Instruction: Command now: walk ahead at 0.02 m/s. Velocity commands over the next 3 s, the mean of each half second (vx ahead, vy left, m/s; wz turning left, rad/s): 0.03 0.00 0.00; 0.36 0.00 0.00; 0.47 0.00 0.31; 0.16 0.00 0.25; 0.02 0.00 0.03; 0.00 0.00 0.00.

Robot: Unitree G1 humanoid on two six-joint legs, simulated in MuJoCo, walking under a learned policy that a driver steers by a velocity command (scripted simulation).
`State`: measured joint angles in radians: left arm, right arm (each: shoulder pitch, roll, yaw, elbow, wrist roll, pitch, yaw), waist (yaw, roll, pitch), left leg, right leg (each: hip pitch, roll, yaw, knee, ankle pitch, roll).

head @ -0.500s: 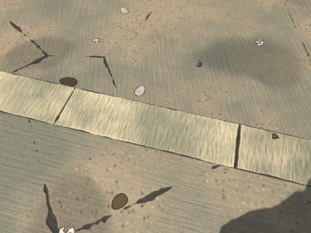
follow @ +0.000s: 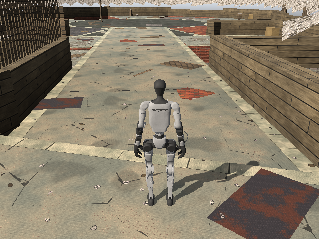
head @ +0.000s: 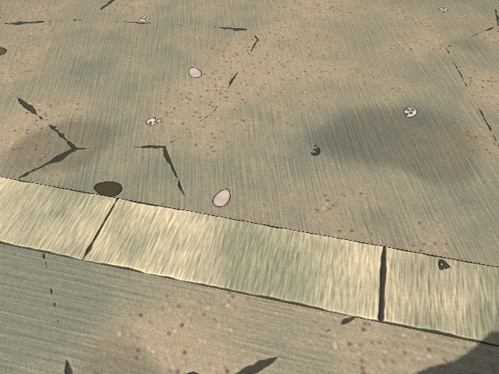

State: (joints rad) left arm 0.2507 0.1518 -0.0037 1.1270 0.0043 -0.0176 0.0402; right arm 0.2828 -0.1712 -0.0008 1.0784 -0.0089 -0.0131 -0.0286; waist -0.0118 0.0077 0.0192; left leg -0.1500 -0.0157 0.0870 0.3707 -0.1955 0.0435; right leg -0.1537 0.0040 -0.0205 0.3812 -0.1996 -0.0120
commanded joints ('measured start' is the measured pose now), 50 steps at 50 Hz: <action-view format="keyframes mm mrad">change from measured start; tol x16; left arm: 1 52 88 13 -2 0 -4 4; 32 -14 57 27 -98 28 -37 -42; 39 472 196 87 30 19 -53 -21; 42 243 121 64 -50 18 -65 -25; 50 296 94 35 -27 14 -93 -20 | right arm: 1 55 -68 -10 1 0 -3 -7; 30 248 -132 -60 73 -11 2 -1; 50 -269 -30 -44 -175 -15 -33 64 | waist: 1 2 -14 33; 30 -58 141 155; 36 98 51 138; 38 182 -291 55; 42 37 -48 143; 50 36 -101 135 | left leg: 1 -7 112 -120 -70 72 1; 20 -9 119 -125 -65 75 0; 25 -110 83 -152 -50 -499 58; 29 33 256 -427 -192 -601 162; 35 -183 238 -316 -188 -435 143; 38 -561 -12 11 408 -293 39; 40 -671 53 -78 700 -278 61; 50 -517 51 21 396 71 -5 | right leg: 1 -16 -108 112 -72 132 -32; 20 -13 -98 101 -77 120 -33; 26 -202 -33 98 4 -474 -94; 30 -348 2 -35 273 -203 -69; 33 -288 -33 -16 301 -240 -78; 36 111 38 -74 54 -112 -82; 39 328 -392 627 -269 -476 -241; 50 127 -173 80 -244 408 -171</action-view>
